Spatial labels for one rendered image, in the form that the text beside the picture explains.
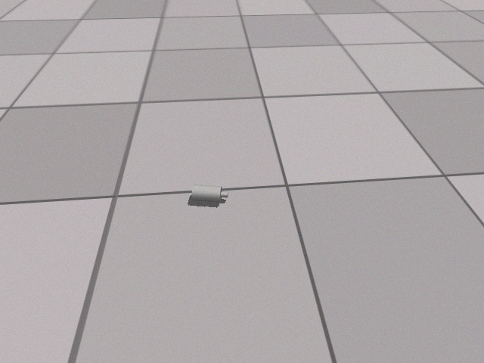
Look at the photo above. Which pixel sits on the bottle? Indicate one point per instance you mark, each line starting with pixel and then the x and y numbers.
pixel 208 193

